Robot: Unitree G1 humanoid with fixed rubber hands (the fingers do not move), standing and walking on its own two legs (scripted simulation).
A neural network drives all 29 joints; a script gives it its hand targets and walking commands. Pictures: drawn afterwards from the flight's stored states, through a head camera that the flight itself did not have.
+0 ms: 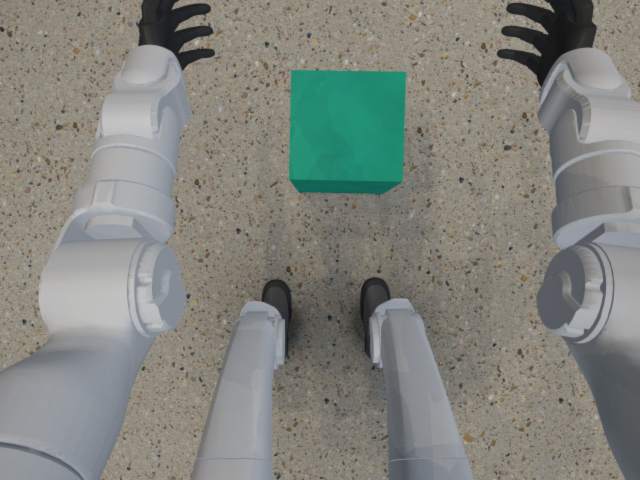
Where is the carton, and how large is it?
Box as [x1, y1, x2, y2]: [289, 70, 405, 193]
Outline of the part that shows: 291,70 289,179 298,191 383,193 401,182 403,156 405,72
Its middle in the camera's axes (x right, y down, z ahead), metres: +0.05 -0.22 +0.84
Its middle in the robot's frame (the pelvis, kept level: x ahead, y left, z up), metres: +0.55 -0.04 -0.53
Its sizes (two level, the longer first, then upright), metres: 0.210 0.200 0.250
